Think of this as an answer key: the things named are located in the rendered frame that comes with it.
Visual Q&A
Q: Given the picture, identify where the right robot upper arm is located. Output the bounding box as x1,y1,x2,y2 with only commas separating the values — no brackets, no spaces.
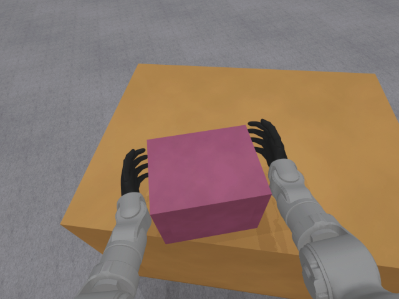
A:
299,234,399,299

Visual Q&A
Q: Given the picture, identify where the carton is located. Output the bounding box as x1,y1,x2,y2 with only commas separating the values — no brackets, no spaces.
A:
147,125,272,244

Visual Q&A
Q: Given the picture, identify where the robot right hand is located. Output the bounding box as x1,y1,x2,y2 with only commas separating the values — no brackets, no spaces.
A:
248,119,287,167

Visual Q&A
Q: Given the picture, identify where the pedestal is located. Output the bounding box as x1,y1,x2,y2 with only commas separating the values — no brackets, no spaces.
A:
60,64,399,299

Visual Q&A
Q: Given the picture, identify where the robot left hand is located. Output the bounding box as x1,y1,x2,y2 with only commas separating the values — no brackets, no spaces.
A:
121,148,148,196

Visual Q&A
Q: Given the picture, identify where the right robot forearm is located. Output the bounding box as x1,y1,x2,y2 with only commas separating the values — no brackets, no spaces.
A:
268,159,381,284

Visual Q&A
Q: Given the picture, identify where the left robot forearm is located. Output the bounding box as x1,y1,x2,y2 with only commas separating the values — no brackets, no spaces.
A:
74,192,151,298

